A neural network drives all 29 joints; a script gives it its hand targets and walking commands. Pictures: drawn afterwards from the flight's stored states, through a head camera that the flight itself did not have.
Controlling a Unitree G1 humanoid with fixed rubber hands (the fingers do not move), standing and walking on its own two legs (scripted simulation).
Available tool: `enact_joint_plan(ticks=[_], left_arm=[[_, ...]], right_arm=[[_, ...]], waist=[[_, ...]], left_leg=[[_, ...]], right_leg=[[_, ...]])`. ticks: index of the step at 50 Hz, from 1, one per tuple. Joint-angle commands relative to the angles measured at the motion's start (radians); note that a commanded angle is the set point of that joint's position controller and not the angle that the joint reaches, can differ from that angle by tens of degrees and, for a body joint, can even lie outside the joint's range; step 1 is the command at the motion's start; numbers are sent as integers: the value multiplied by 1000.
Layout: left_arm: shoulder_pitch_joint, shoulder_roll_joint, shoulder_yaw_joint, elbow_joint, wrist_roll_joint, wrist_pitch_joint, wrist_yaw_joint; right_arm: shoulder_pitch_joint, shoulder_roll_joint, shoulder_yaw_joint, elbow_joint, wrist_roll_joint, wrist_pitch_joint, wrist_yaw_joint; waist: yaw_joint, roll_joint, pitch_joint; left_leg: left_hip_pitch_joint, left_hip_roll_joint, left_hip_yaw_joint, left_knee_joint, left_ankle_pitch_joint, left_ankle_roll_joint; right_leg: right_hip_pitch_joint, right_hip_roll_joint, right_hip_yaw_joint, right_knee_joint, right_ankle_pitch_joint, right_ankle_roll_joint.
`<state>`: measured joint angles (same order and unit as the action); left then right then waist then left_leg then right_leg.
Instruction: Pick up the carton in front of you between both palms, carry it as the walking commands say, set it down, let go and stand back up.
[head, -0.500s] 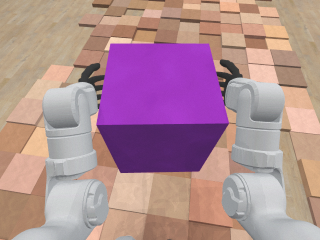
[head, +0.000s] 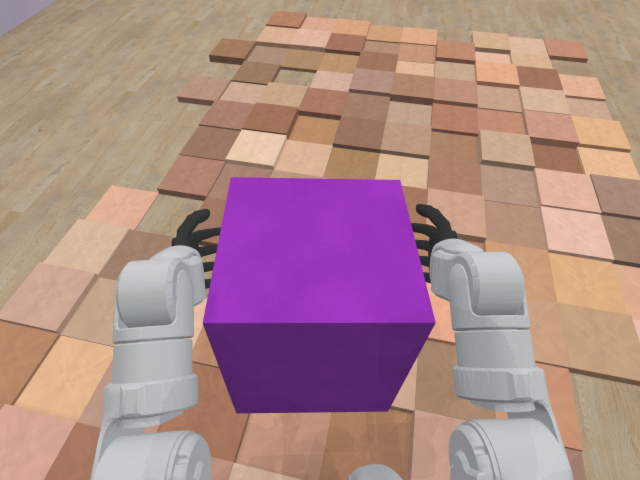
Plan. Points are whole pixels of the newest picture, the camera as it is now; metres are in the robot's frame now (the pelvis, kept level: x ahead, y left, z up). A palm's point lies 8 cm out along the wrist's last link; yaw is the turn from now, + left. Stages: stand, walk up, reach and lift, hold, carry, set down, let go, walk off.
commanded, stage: carry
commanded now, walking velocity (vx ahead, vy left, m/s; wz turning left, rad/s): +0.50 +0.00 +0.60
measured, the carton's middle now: (314, 302) +0.35 -0.03 +0.02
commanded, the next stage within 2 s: none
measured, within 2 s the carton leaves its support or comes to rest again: neither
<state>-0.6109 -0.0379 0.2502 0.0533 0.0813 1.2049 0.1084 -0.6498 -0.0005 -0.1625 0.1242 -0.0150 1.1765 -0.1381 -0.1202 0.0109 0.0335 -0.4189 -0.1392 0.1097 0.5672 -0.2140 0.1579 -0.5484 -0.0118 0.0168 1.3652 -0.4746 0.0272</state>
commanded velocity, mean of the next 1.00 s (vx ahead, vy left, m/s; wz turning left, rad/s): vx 0.50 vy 0.00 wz -0.34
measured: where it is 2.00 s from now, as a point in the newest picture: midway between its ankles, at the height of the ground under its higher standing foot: (338, 223)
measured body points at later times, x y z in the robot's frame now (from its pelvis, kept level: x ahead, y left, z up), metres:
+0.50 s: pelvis +0.29 -0.05 -0.01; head +0.30 -0.06 +0.44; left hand +0.60 +0.18 +0.09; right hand +0.68 -0.11 +0.08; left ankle +0.31 +0.07 -0.71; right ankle +0.28 -0.16 -0.75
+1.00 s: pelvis +0.59 -0.05 -0.03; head +0.59 -0.03 +0.42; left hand +0.97 +0.06 +0.08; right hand +0.92 -0.24 +0.08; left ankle +0.39 +0.07 -0.73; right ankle +0.71 -0.11 -0.75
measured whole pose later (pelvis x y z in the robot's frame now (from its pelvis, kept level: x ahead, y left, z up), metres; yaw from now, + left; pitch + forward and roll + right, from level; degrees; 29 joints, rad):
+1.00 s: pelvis +0.59 -0.05 -0.03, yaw -6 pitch +3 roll -1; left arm -0.67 -0.01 0.20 0.16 0.08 1.21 0.13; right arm -0.62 0.03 -0.23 0.14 -0.05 1.18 -0.13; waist -0.02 -0.02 -0.05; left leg 0.00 0.15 0.30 0.65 -0.50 -0.07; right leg -0.50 0.03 -0.21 0.51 0.03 -0.10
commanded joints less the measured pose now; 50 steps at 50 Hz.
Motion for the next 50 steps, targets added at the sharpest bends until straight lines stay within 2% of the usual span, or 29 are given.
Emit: enact_joint_plan(ticks=[1, 2, 7, 10, 12, 13, 14, 15, 16, 17, 19, 21, 24, 26, 28, 29, 30, 31, 32, 34, 35, 37, 40, 43, 44, 46, 47, 49, 50], left_arm=[[-706, -957, -616, -127, -337, -46, -178], [-695, -950, -618, -126, -332, -46, -174], [-656, -920, -637, -91, -322, -32, -165], [-647, -934, -646, -31, -330, -21, -183], [-643, -952, -639, 26, -333, -22, -198], [-613, -954, -616, 67, -329, -23, -204], [-628, -922, -595, 100, -324, -24, -204], [-643, -921, -597, 104, -338, -35, -207], [-682, -975, -609, 65, -372, -45, -214], [-753, -1017, -631, 12, -406, -53, -221], [-862, -1077, -673, -65, -469, -63, -231], [-880, -1103, -693, -96, -513, -69, -241], [-830, -1103, -698, -84, -535, -71, -255], [-809, -1096, -705, -81, -540, -69, -257], [-796, -1083, -715, -77, -543, -62, -252], [-782, -1065, -712, -60, -536, -55, -248], [-758, -1063, -706, -36, -532, -44, -247], [-780, -1051, -699, -30, -520, -37, -245], [-808, -1049, -696, -25, -511, -34, -243], [-775, -1065, -680, 7, -497, -30, -240], [-771, -1070, -677, 10, -490, -31, -235], [-769, -1070, -670, -1, -474, -34, -219], [-716, -1051, -652, 3, -423, -28, -188], [-660, -1026, -629, 32, -369, -22, -171], [-654, -1020, -626, 38, -357, -22, -169], [-654, -1015, -624, 45, -347, -22, -171], [-652, -1017, -624, 50, -346, -23, -173], [-678, -1022, -635, 35, -360, -25, -184], [-701, -1040, -645, 26, -376, -26, -194]], right_arm=[[-862, 1207, 723, -227, 548, -24, 257], [-847, 1196, 717, -225, 547, -22, 256], [-699, 1132, 653, -121, 485, -2, 260], [-628, 1106, 606, -8, 420, 3, 267], [-599, 1102, 579, 50, 397, 1, 273], [-599, 1095, 560, 77, 388, -2, 277], [-598, 1116, 545, 127, 385, 2, 283], [-609, 1130, 539, 136, 381, 1, 283], [-652, 1149, 545, 105, 383, -8, 281], [-688, 1166, 547, 74, 389, -17, 276], [-711, 1180, 551, 16, 383, -31, 251], [-681, 1171, 553, -22, 362, -42, 220], [-627, 1122, 545, -65, 315, -51, 182], [-619, 1082, 547, -94, 297, -49, 170], [-603, 1049, 550, -103, 291, -40, 169], [-574, 1032, 545, -88, 287, -33, 172], [-555, 991, 530, -79, 276, -27, 176], [-568, 973, 521, -74, 264, -27, 179], [-590, 978, 530, -87, 270, -25, 185], [-650, 1021, 556, -117, 312, -22, 201], [-684, 1042, 576, -138, 337, -24, 209], [-738, 1072, 599, -172, 380, -24, 223], [-732, 1090, 603, -164, 416, -12, 241], [-703, 1090, 592, -126, 417, -5, 261], [-703, 1090, 589, -112, 416, -4, 267], [-704, 1092, 582, -88, 409, -4, 276], [-704, 1092, 580, -83, 405, -4, 279], [-697, 1101, 582, -71, 391, -8, 280], [-706, 1094, 582, -73, 385, -11, 280]], waist=[[55, -39, -542], [48, -12, -534], [31, 98, -540], [33, 96, -498], [75, 36, -518], [127, -78, -561], [99, -249, -587], [159, -294, -640], [156, -215, -573], [155, -160, -511], [156, -129, -453], [153, -178, -479], [162, -230, -509], [166, -211, -513], [135, -139, -558], [100, -68, -604], [69, 187, -639], [72, 310, -613], [72, 215, -576], [80, 77, -496], [79, 66, -467], [75, 107, -443], [69, 133, -427], [64, 157, -397], [65, 153, -380], [80, 183, -385], [92, 204, -404], [177, 216, -496], [225, 136, -513]], left_leg=[[423, 313, -452, -150, 368, 165], [407, 300, -430, -142, 417, 166], [416, 222, -311, -22, 615, 83], [359, 189, -298, 66, 429, 29], [142, 134, -217, 277, 257, -31], [-64, 111, -175, 435, -93, -75], [-250, 77, -123, 583, -435, -118], [-379, 79, -123, 666, -406, -127], [-406, 119, -131, 684, -378, -131], [-402, 126, -123, 634, -354, -133], [-326, 148, -92, 464, -331, -138], [-192, 123, -45, 312, -266, -141], [-54, 96, -11, 119, -95, -145], [57, 85, 20, -10, -23, -149], [346, 97, 39, -147, 60, -137], [558, 207, -71, -164, 34, -104], [757, 507, -452, -209, 33, -8], [763, 618, -640, -233, 75, 96], [728, 599, -589, -204, 67, 100], [650, 525, -405, -193, 187, 37], [617, 500, -333, -194, 236, 7], [600, 471, -230, -199, 316, -28], [618, 468, -130, -196, 420, -33], [615, 447, -8, -169, 629, -76], [601, 425, 46, -168, 674, -96], [556, 401, 134, -108, 912, -143], [554, 397, 162, -35, 990, -161], [463, 391, 193, 234, 1002, -179], [324, 355, 178, 446, 773, -200]], right_leg=[[-111, -52, 5, -221, -15, 20], [-99, -44, -5, -320, -20, 33], [9, 1, -52, -667, 391, 25], [137, 20, -67, -917, 512, 9], [487, -31, -97, -1032, 644, -6], [714, -240, 96, -952, 802, -42], [899, -440, 346, -839, 1041, -125], [940, -484, 521, -909, 699, -260], [832, -426, 528, -985, 450, -260], [744, -371, 461, -1025, 366, -235], [614, -318, 333, -1062, 386, -211], [549, -255, 215, -1053, 469, -190], [527, -210, 124, -1010, 619, -178], [488, -194, 93, -963, 614, -180], [336, -144, 21, -795, 565, -156], [178, -106, -9, -643, 458, -119], [-85, -16, -78, -408, 97, -63], [-241, 21, -46, -232, -109, -62], [-283, -38, -5, -121, -82, -73], [-322, -73, -9, -91, 1, -68], [-314, -80, -15, -147, 44, -59], [-299, -53, -56, -225, 72, -45], [-294, -45, -82, -356, 144, -52], [-228, -20, -131, -532, 303, -71], [-172, 1, -170, -615, 367, -80], [15, 72, -259, -729, 421, -109], [100, 102, -285, -764, 486, -121], [422, 129, -304, -896, 578, -155], [630, 97, -255, -996, 648, -156]])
